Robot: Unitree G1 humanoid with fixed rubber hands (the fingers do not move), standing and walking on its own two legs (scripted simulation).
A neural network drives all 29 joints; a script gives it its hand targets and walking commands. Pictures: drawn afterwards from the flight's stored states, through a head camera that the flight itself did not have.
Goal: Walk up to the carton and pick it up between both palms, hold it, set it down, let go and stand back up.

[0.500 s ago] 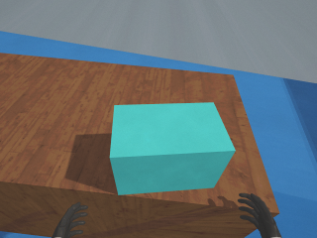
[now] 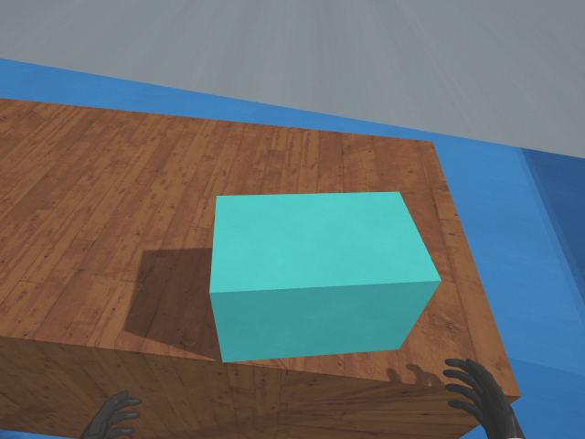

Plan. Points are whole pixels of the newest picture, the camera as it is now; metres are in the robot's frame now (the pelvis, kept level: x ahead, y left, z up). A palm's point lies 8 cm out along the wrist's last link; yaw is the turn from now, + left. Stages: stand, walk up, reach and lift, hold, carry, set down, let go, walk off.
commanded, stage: stand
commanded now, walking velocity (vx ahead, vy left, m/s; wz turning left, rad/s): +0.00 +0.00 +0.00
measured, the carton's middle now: (311, 276) +0.38 +0.00 +0.01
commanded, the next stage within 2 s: none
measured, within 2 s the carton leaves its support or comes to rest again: neither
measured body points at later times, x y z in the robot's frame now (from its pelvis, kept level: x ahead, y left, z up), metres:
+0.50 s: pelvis +0.00 +0.00 +0.00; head -0.01 +0.02 +0.45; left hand +0.15 +0.29 -0.09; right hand +0.20 -0.24 -0.02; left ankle +0.00 +0.13 -0.74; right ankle +0.00 -0.13 -0.74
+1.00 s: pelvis +0.00 +0.00 +0.00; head -0.01 +0.02 +0.45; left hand +0.14 +0.29 -0.09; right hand +0.20 -0.24 -0.02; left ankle +0.00 +0.13 -0.74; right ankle +0.00 -0.13 -0.74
